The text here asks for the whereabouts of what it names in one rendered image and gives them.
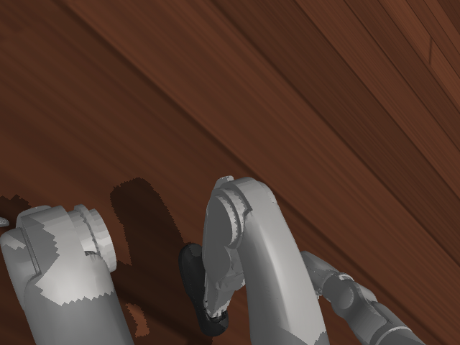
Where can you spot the right robot arm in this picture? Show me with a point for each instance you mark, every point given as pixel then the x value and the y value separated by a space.
pixel 372 322

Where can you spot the right robot foot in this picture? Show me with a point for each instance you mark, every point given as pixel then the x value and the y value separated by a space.
pixel 192 273

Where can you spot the right robot hand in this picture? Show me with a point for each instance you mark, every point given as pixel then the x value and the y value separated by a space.
pixel 318 270

